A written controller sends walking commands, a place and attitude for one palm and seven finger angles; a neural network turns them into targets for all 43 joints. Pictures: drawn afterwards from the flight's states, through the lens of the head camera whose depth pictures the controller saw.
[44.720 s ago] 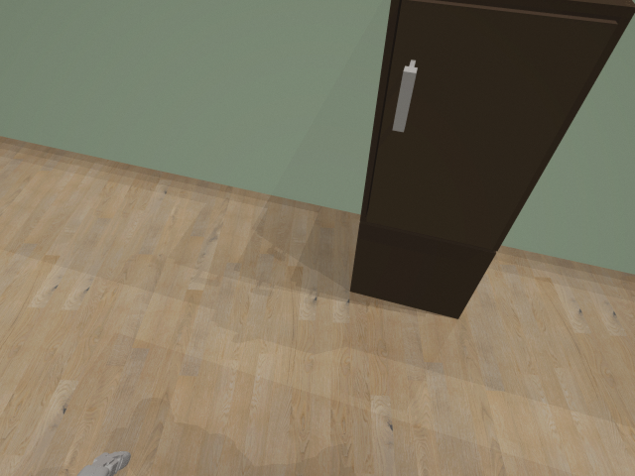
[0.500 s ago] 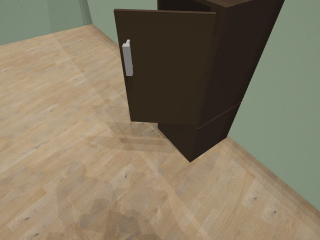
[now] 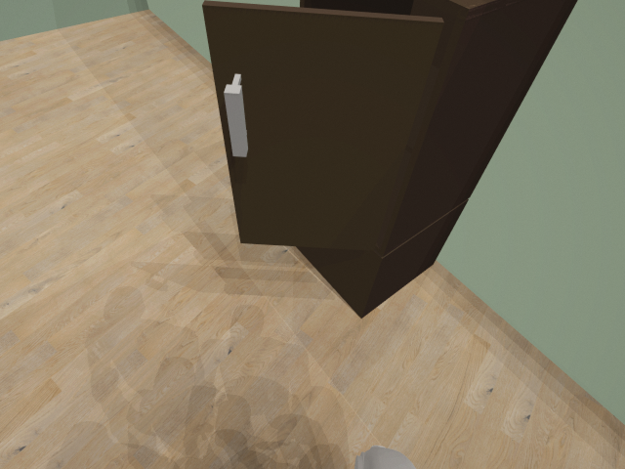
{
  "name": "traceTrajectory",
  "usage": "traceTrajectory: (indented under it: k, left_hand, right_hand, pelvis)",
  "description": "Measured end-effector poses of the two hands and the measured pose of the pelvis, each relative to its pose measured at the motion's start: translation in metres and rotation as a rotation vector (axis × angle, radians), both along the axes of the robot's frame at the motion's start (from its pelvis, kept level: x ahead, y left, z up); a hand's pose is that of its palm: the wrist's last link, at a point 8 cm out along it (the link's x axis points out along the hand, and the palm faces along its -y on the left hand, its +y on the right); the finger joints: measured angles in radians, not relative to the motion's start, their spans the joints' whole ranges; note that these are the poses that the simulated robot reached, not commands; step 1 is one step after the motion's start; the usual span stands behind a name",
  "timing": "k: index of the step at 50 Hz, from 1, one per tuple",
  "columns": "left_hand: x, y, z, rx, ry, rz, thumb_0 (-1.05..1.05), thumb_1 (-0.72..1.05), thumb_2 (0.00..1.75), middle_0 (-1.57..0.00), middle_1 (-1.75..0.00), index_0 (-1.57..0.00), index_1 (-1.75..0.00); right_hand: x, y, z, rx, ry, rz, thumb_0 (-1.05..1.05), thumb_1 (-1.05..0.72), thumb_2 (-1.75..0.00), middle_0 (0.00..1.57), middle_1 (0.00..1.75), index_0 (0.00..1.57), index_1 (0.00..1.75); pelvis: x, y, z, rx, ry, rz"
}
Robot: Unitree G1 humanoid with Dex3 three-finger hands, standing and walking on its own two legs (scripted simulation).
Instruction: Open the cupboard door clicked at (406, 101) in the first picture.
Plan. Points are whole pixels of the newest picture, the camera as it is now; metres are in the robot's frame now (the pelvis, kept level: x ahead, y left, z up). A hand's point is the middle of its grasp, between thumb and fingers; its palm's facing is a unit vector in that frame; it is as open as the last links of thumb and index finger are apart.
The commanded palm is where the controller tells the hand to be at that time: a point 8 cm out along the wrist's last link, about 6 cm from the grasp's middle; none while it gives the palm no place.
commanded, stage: shuffle to correct the standing spot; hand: left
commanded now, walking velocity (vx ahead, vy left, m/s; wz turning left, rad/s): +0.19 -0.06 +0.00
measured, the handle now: (238, 115) +0.66 +0.16 +0.06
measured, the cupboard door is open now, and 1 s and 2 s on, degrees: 50 50 50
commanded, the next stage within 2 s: come to a stop and stand still in 0.20 s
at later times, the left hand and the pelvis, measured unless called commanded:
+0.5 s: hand (213, 431) +0.20 +0.16 -0.20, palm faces +0.09 -0.98 -0.18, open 7.1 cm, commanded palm none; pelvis +0.15 -0.03 -0.02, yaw +3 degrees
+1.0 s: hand out of the picture +0.13 +0.12 -0.17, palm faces +0.12 -0.96 -0.24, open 7.4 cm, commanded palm none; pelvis +0.13 -0.06 -0.01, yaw +4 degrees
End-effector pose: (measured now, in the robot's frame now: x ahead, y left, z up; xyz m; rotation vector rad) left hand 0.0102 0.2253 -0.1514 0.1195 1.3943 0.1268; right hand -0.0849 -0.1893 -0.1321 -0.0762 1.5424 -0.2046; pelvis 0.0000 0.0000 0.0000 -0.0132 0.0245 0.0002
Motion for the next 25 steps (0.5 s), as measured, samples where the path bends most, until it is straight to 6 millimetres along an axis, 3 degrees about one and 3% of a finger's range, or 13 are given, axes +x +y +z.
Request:
traceTrajectory:
  k: [6, 10, 12, 16, 19, 22, 25]
  left_hand:
    - [0.102, -0.002, 0.007, 0.032, -0.132, -0.054, 0.02, 0.94, 0.90, -0.20, -0.30, -0.19, -0.30]
    - [0.166, -0.023, 0.002, 0.037, -0.224, -0.088, 0.01, 0.92, 0.90, -0.20, -0.30, -0.19, -0.30]
    - [0.185, -0.033, -0.002, 0.039, -0.271, -0.069, 0.01, 0.92, 0.90, -0.20, -0.30, -0.19, -0.30]
    - [0.187, -0.048, -0.003, 0.010, -0.258, -0.012, 0.00, 0.91, 0.90, -0.20, -0.30, -0.20, -0.30]
    - [0.187, -0.039, -0.001, 0.037, -0.245, 0.046, -0.03, 0.95, 0.89, -0.21, -0.30, -0.20, -0.30]
    - [0.185, -0.029, -0.005, 0.040, -0.195, 0.040, -0.03, 0.96, 0.90, -0.21, -0.30, -0.20, -0.30]
    - [0.180, -0.021, -0.014, 0.028, -0.138, 0.053, -0.03, 0.95, 0.90, -0.21, -0.30, -0.20, -0.30]
  right_hand:
    - [0.006, 0.001, -0.001, 0.044, 0.112, -0.037, 0.00, -0.91, -0.89, 0.20, 0.30, 0.20, 0.30]
    - [0.025, -0.016, -0.015, 0.057, 0.158, -0.059, 0.00, -0.91, -0.89, 0.20, 0.30, 0.21, 0.30]
    - [0.043, -0.030, -0.024, 0.056, 0.165, -0.045, 0.00, -0.91, -0.89, 0.20, 0.30, 0.21, 0.30]
    - [0.111, -0.060, -0.028, 0.004, 0.077, 0.013, 0.00, -0.91, -0.89, 0.20, 0.30, 0.20, 0.30]
    - [0.175, -0.076, -0.023, -0.041, -0.047, 0.060, 0.00, -0.91, -0.89, 0.20, 0.30, 0.20, 0.30]
    - [0.234, -0.079, -0.018, -0.076, -0.171, 0.100, 0.00, -0.92, -0.89, 0.19, 0.30, 0.20, 0.29]
    - [0.279, -0.073, -0.018, -0.091, -0.261, 0.123, 0.00, -0.92, -0.89, 0.19, 0.30, 0.20, 0.29]
  pelvis:
    - [0.039, -0.013, -0.003, 0.005, -0.001, 0.004]
    - [0.073, -0.029, -0.017, 0.014, -0.012, 0.013]
    - [0.087, -0.036, -0.025, 0.011, -0.022, 0.029]
    - [0.108, -0.039, -0.020, -0.014, -0.045, 0.050]
    - [0.122, -0.039, -0.014, -0.020, -0.041, 0.062]
    - [0.135, -0.035, -0.014, -0.024, -0.038, 0.056]
    - [0.149, -0.027, -0.019, -0.027, -0.044, 0.049]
